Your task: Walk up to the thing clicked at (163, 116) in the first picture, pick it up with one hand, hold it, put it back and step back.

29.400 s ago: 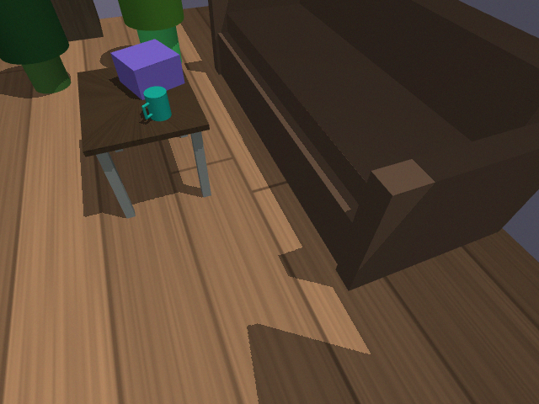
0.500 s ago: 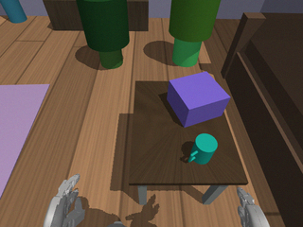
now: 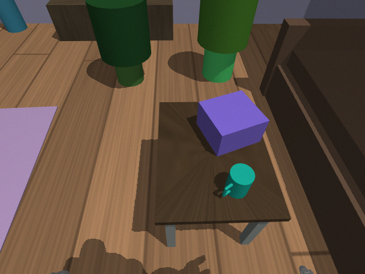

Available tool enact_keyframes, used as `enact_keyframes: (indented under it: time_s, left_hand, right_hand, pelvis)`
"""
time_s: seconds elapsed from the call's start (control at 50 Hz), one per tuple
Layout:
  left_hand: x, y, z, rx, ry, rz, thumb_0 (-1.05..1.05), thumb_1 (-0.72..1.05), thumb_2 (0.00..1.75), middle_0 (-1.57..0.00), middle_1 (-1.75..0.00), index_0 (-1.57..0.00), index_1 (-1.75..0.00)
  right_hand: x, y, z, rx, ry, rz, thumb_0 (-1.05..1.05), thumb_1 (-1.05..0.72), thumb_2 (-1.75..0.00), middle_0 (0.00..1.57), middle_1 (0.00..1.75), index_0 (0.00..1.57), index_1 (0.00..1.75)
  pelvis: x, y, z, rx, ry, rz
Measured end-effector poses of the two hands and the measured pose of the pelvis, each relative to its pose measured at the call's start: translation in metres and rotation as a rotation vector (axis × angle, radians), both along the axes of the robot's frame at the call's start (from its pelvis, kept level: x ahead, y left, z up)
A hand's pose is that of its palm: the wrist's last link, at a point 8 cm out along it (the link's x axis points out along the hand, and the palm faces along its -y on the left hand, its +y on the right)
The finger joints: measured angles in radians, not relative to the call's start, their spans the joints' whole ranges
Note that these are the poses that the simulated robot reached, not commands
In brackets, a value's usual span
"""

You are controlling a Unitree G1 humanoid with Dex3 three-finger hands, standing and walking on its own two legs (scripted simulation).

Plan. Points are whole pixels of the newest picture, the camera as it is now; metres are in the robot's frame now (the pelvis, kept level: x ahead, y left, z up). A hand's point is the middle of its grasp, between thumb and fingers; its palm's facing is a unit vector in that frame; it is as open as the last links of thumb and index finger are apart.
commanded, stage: home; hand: right
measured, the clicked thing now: (235, 183) +0.45 -0.19 -0.25
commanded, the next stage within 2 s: stand in 0.08 s
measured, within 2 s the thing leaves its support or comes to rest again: neither
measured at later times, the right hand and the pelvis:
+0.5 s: hand out of the picture +0.04 -0.23 -0.13, palm faces +0.00 +0.93 -0.36, open 12.8 cm; pelvis -0.01 +0.02 +0.03, yaw +0 degrees
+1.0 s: hand out of the picture +0.05 -0.23 -0.13, palm faces +0.00 +0.94 -0.34, open 7.4 cm; pelvis +0.00 +0.02 +0.03, yaw +0 degrees
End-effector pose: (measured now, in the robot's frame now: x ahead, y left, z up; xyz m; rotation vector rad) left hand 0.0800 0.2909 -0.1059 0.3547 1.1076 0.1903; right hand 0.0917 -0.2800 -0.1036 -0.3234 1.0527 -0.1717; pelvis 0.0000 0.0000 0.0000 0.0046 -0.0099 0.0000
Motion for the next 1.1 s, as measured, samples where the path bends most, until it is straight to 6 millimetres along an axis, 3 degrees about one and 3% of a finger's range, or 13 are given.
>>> enact_keyframes:
  time_s: [0.24, 0.38, 0.54, 0.64, 0.72, 0.86, 1.1]
  left_hand:
    - [-0.027, 0.000, -0.004, -0.072, 0.106, 0.050, 0.01, 0.90, 0.90, -0.20, -0.31, -0.21, -0.30]
    - [-0.039, 0.003, -0.004, -0.081, 0.144, 0.061, 0.00, 0.90, 0.90, -0.20, -0.30, -0.21, -0.30]
    - [-0.051, 0.008, -0.001, -0.069, 0.182, 0.070, 0.00, 0.90, 0.90, -0.20, -0.30, -0.21, -0.30]
    - [-0.054, 0.009, 0.001, -0.059, 0.194, 0.074, 0.00, 0.90, 0.90, -0.20, -0.30, -0.21, -0.30]
    - [-0.053, 0.010, 0.003, -0.053, 0.196, 0.074, 0.00, 0.90, 0.90, -0.20, -0.30, -0.21, -0.30]
    - [-0.045, 0.011, 0.004, -0.050, 0.184, 0.068, 0.00, 0.90, 0.90, -0.20, -0.30, -0.21, -0.30]
    - [-0.025, 0.013, 0.006, -0.052, 0.158, 0.053, 0.00, 0.90, 0.90, -0.20, -0.30, -0.21, -0.30]
  right_hand:
    - [-0.044, 0.010, 0.010, -0.009, 0.135, -0.068, 0.00, 0.56, -0.04, 0.06, 0.05, 0.06, 0.06]
    - [-0.055, 0.004, 0.015, -0.031, 0.169, -0.088, 0.00, 0.35, -0.27, 0.15, 0.19, 0.15, 0.19]
    - [-0.056, 0.005, 0.014, -0.019, 0.185, -0.088, 0.00, -0.20, -0.70, 0.19, 0.27, 0.19, 0.28]
    - [-0.054, 0.008, 0.011, -0.001, 0.191, -0.083, 0.00, -0.56, -0.82, 0.20, 0.29, 0.20, 0.29]
    - [-0.052, 0.010, 0.009, 0.009, 0.195, -0.080, 0.00, -0.74, -0.87, 0.20, 0.29, 0.20, 0.30]
    - [-0.047, 0.010, 0.010, 0.011, 0.197, -0.080, 0.00, -0.86, -0.89, 0.21, 0.29, 0.20, 0.30]
    - [-0.042, 0.005, 0.013, -0.005, 0.201, -0.086, 0.01, -0.90, -0.90, 0.21, 0.30, 0.20, 0.30]
  pelvis:
    - [-0.003, 0.012, 0.020, -0.012, -0.050, -0.004]
    - [-0.006, 0.015, 0.025, -0.008, -0.060, -0.004]
    - [-0.010, 0.015, 0.028, -0.011, -0.062, -0.002]
    - [-0.010, 0.015, 0.029, -0.010, -0.062, -0.001]
    - [-0.009, 0.015, 0.029, -0.010, -0.061, -0.001]
    - [-0.006, 0.015, 0.030, -0.008, -0.058, -0.002]
    - [-0.001, 0.016, 0.030, -0.004, -0.048, -0.003]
